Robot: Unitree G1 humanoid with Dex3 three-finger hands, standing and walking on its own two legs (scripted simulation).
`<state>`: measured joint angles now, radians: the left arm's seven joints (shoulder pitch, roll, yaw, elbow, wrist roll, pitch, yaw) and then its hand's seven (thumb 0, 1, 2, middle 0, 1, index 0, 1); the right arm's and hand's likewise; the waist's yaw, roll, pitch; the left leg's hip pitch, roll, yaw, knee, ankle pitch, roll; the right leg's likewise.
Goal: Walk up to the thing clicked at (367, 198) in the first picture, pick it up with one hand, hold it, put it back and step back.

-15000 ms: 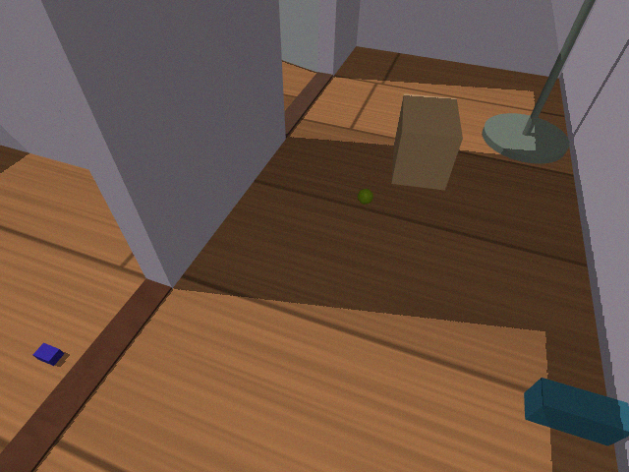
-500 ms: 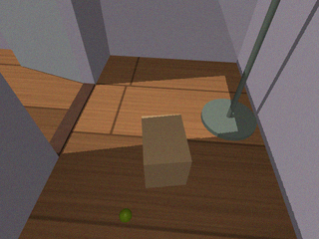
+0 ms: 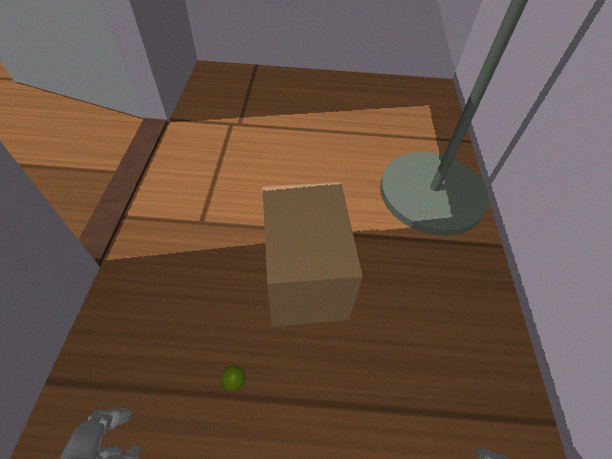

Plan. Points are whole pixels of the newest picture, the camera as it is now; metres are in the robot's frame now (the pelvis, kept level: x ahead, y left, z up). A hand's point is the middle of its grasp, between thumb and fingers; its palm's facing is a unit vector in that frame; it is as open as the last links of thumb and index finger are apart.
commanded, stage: rise first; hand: left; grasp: from above
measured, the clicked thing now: (233, 378) +0.43 +0.21 -0.72
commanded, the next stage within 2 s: none
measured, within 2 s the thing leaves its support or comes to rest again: neither
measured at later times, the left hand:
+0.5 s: hand out of the picture +0.13 +0.26 -0.21, palm faces -0.15 -0.88 -0.44, open 13.7 cm
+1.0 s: hand (160, 440) +0.22 +0.28 -0.38, palm faces -0.43 -0.54 -0.72, open 14.0 cm
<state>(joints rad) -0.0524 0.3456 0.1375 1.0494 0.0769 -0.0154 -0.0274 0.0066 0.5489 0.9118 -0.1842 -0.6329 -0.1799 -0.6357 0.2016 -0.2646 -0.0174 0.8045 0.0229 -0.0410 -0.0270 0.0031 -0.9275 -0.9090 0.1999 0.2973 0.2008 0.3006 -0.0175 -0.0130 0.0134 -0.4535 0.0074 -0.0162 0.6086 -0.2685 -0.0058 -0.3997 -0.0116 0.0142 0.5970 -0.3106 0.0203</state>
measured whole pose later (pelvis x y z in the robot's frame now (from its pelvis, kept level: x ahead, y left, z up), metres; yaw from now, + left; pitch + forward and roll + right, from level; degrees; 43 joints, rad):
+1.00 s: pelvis -0.05 -0.01 -0.23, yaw -2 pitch +32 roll -2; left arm -0.15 0.47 0.14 0.71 0.64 -0.10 0.07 0.00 -0.52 0.99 -0.07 -1.08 -0.07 -1.09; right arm 0.08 -0.29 -0.05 0.62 -0.01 -0.16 0.04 0.01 -0.89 -0.90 0.20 0.30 0.20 0.30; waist -0.02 0.01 -0.18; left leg -1.69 0.02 -0.06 1.77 -0.64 -0.02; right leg -1.62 0.02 -0.01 1.77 -0.71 0.02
